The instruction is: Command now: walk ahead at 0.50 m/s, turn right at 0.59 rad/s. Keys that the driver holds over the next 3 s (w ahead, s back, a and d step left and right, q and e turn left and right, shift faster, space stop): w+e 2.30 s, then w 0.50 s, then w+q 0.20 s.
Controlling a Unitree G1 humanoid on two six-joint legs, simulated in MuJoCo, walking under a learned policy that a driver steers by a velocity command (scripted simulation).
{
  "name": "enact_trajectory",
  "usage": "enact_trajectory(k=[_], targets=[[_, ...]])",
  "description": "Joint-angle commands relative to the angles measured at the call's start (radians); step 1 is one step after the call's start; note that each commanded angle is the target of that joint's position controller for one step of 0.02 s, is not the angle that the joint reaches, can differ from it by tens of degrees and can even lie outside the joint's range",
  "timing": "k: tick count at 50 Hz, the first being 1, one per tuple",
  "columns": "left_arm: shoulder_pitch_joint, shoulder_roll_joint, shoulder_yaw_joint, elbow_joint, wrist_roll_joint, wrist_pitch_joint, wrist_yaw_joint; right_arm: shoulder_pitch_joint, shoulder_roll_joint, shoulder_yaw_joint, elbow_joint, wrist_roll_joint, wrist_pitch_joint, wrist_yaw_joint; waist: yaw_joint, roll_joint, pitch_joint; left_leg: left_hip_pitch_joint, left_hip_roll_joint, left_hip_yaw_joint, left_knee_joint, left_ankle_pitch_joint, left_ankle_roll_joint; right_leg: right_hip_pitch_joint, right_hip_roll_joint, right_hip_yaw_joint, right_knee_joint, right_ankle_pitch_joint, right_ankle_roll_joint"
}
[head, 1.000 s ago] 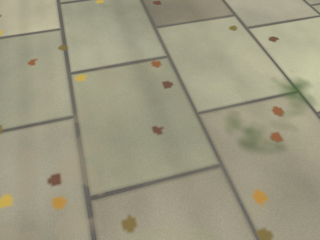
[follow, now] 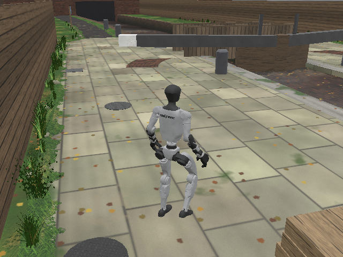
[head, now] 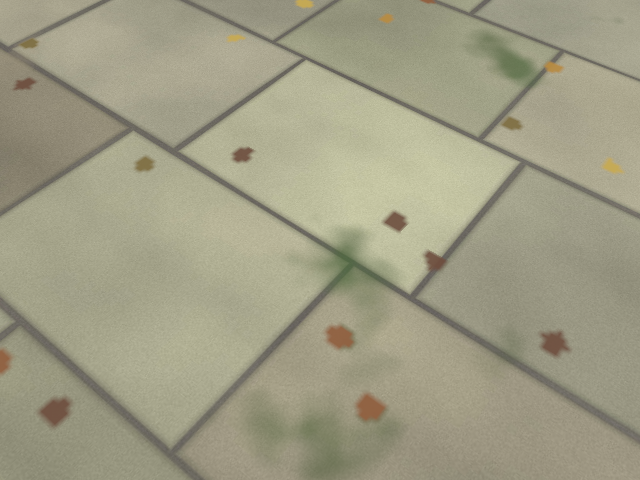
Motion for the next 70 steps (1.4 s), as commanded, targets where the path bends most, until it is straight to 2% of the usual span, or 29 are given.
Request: enact_trajectory(k=[1,6,11,13,15,16,17,18,19,20,22,25,31,36,39,40,41,42,44,46,50,60,64,65,66,67,68,69,70], targets=[[-0.028,0.033,0.009,-0.091,0.005,-0.006,-0.004,-0.024,-0.139,-0.035,-0.038,0.003,-0.019,-0.004,0.007,0.133,0.000,0.099,0.295,-0.206,-0.217,0.184,0.165,-0.162,-0.067,0.039,-0.066,0.083,0.015],[-0.152,0.012,-0.004,-0.115,0.006,-0.023,-0.033,-0.011,-0.176,-0.040,-0.006,0.006,-0.003,-0.012,-0.035,0.110,0.020,0.137,0.263,-0.026,-0.219,0.287,0.129,-0.120,-0.055,-0.028,-0.339,0.326,0.006],[-0.266,0.017,-0.004,-0.170,0.002,-0.025,-0.063,0.050,-0.222,-0.051,0.032,0.029,0.025,-0.015,-0.056,0.112,0.054,0.255,0.306,0.049,-0.169,0.416,0.101,-0.087,-0.020,-0.104,-0.496,0.267,-0.042],[-0.222,0.053,0.014,-0.173,0.008,-0.019,-0.065,0.044,-0.255,-0.061,0.032,0.038,0.038,-0.022,-0.009,0.147,0.006,0.297,0.309,0.086,-0.043,0.748,0.082,0.019,0.043,-0.158,-0.513,0.158,-0.084],[0.024,0.131,0.061,-0.115,0.007,-0.010,-0.054,0.023,-0.260,-0.060,0.024,0.046,0.052,-0.031,0.138,0.137,-0.128,0.214,0.273,0.132,0.291,0.895,0.044,0.362,0.122,-0.186,-0.592,0.182,-0.151],[0.192,0.205,0.093,-0.075,0.003,0.002,-0.033,0.039,-0.213,-0.040,0.007,0.021,0.047,-0.034,0.205,0.039,-0.220,-0.039,0.234,0.128,0.595,0.573,0.003,0.681,0.026,-0.006,-0.604,0.190,-0.207],[0.135,0.314,0.099,-0.089,-0.005,-0.009,-0.028,0.131,-0.066,0.008,-0.057,-0.016,0.021,-0.018,0.057,-0.223,-0.306,-0.483,0.023,0.032,0.938,-0.385,-0.052,0.971,-0.232,0.583,-0.701,0.013,-0.392],[0.172,0.226,0.076,-0.115,0.002,-0.026,-0.033,0.026,-0.158,-0.004,-0.068,0.019,-0.016,-0.004,0.146,-0.112,-0.414,-0.587,0.021,-0.181,1.039,-0.398,-0.040,1.002,-0.281,0.766,-0.833,-0.120,-0.416],[0.136,0.173,0.058,-0.100,0.009,-0.041,-0.036,-0.063,-0.198,-0.014,-0.098,0.052,-0.033,0.003,0.150,-0.062,-0.260,-0.655,0.068,-0.181,1.006,-0.292,-0.022,0.898,-0.251,0.615,-0.854,-0.047,-0.362],[0.079,0.148,0.048,-0.100,0.006,-0.048,-0.036,-0.072,-0.183,-0.008,-0.096,0.040,-0.042,-0.001,0.102,0.018,-0.172,-0.608,0.110,-0.178,0.910,-0.204,-0.015,0.746,-0.206,0.494,-0.853,0.061,-0.324],[-0.024,0.102,0.030,-0.123,0.023,-0.050,-0.031,-0.051,-0.187,-0.017,-0.079,0.001,-0.032,-0.008,0.026,0.036,-0.098,-0.478,0.153,-0.181,0.792,-0.123,-0.031,0.530,-0.140,0.356,-0.886,0.265,-0.293],[-0.032,0.112,0.031,-0.107,0.019,-0.056,-0.016,-0.040,-0.159,-0.012,-0.078,-0.010,-0.003,-0.007,-0.002,0.019,-0.069,-0.417,0.148,-0.155,0.677,-0.084,-0.081,0.388,-0.111,0.273,-0.914,0.417,-0.306],[0.057,0.147,0.040,-0.052,0.008,-0.043,0.010,-0.268,-0.095,0.015,-0.136,-0.003,-0.001,0.004,0.082,-0.010,-0.020,-0.323,0.060,-0.129,0.255,0.277,-0.106,0.292,-0.021,0.186,-0.899,0.290,-0.221],[0.110,0.135,0.039,-0.014,-0.001,-0.031,0.015,-0.310,-0.146,-0.006,-0.158,0.013,-0.017,0.019,0.085,-0.046,-0.018,-0.280,0.036,-0.177,0.128,0.209,-0.066,0.418,-0.076,0.326,-0.787,0.213,-0.193],[0.081,0.100,0.029,-0.019,0.006,-0.022,0.014,-0.136,-0.186,-0.035,-0.121,0.006,-0.030,0.009,-0.009,-0.069,-0.091,-0.030,0.044,-0.153,0.069,0.138,0.001,0.413,-0.028,0.330,-0.614,0.319,-0.142],[0.081,0.042,0.007,-0.037,0.019,-0.025,0.010,0.009,-0.235,-0.050,-0.110,-0.011,-0.033,0.000,-0.072,0.014,-0.228,0.227,0.195,-0.289,0.096,0.104,0.065,0.302,0.029,0.260,-0.355,0.220,-0.104],[0.219,-0.014,-0.012,-0.060,-0.009,-0.032,0.010,0.109,-0.308,-0.070,-0.075,-0.020,-0.019,0.002,-0.025,0.342,-0.372,0.568,0.424,-0.743,0.013,-0.128,0.230,-0.054,0.171,0.120,-0.021,-0.231,-0.029],[0.222,0.082,0.001,-0.041,-0.016,-0.035,0.014,0.102,-0.224,-0.053,-0.084,0.008,-0.013,0.009,-0.037,0.304,-0.328,0.553,0.458,-0.888,-0.053,-0.359,0.227,-0.190,0.094,0.134,0.130,-0.266,-0.013],[0.051,0.142,0.021,-0.059,-0.001,-0.025,0.015,0.011,-0.146,-0.029,-0.099,0.001,0.001,0.000,-0.052,0.131,-0.116,0.313,0.376,-0.602,-0.084,-0.230,0.154,-0.202,0.024,0.081,0.161,-0.102,0.003],[0.012,0.108,0.024,-0.078,0.006,-0.024,0.007,-0.028,-0.114,-0.017,-0.084,-0.012,0.003,-0.005,-0.013,0.141,-0.033,0.148,0.310,-0.426,-0.133,-0.043,0.139,-0.140,-0.030,0.072,0.086,-0.024,0.001],[-0.018,0.040,0.009,-0.098,0.001,-0.005,-0.002,-0.024,-0.132,-0.028,-0.046,0.004,-0.010,-0.005,0.002,0.150,-0.002,0.090,0.297,-0.253,-0.206,0.116,0.162,-0.137,-0.062,0.032,-0.040,0.020,0.011],[-0.255,0.015,-0.007,-0.165,0.001,-0.022,-0.056,0.042,-0.221,-0.050,0.024,0.026,0.022,-0.013,-0.059,0.115,0.050,0.216,0.301,0.032,-0.199,0.314,0.106,-0.075,-0.032,-0.086,-0.479,0.294,-0.028],[-0.110,0.097,0.038,-0.150,0.011,-0.010,-0.060,0.032,-0.275,-0.066,0.026,0.046,0.050,-0.024,0.063,0.151,-0.059,0.271,0.298,0.111,0.115,0.857,0.064,0.189,0.088,-0.181,-0.544,0.128,-0.116],[0.066,0.150,0.071,-0.101,0.008,-0.004,-0.048,0.026,-0.255,-0.057,0.020,0.045,0.053,-0.029,0.155,0.123,-0.146,0.160,0.264,0.137,0.336,0.828,0.032,0.446,0.124,-0.174,-0.599,0.188,-0.157],[0.197,0.234,0.096,-0.069,-0.002,0.007,-0.026,0.063,-0.174,-0.027,-0.001,0.001,0.048,-0.029,0.177,-0.052,-0.233,-0.126,0.206,0.133,0.665,0.282,-0.013,0.752,-0.049,0.099,-0.601,0.209,-0.223],[0.128,0.311,0.096,-0.108,-0.007,-0.007,-0.028,0.101,-0.090,0.007,-0.072,-0.006,0.019,-0.019,0.070,-0.246,-0.364,-0.505,-0.011,-0.022,0.991,-0.403,-0.060,0.983,-0.273,0.715,-0.781,-0.069,-0.430],[0.142,0.215,0.070,-0.116,0.001,-0.025,-0.036,-0.008,-0.195,-0.014,-0.080,0.030,-0.016,-0.004,0.149,-0.095,-0.369,-0.611,0.040,-0.187,1.041,-0.354,-0.042,0.966,-0.277,0.728,-0.864,-0.130,-0.393],[0.116,0.170,0.055,-0.103,0.008,-0.039,-0.037,-0.067,-0.203,-0.014,-0.103,0.054,-0.032,0.003,0.137,-0.065,-0.233,-0.649,0.080,-0.174,0.992,-0.269,-0.021,0.854,-0.244,0.583,-0.864,-0.067,-0.350],[0.058,0.146,0.045,-0.102,0.008,-0.048,-0.038,-0.067,-0.186,-0.009,-0.093,0.037,-0.038,-0.003,0.084,0.034,-0.148,-0.591,0.123,-0.175,0.893,-0.194,-0.020,0.697,-0.197,0.469,-0.863,0.057,-0.313]])
Next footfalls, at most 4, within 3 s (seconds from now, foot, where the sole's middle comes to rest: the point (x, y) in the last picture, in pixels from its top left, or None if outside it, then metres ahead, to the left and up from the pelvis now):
0.32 right None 0.32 -0.16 -0.78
0.80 left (352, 398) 0.66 -0.07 -0.78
1.30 right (518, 372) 0.72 -0.45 -0.78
1.78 left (532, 258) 1.05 -0.57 -0.78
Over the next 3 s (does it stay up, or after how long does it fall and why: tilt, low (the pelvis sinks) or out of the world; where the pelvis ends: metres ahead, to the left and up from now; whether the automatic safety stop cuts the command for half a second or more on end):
stays up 1.01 -1.14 0.00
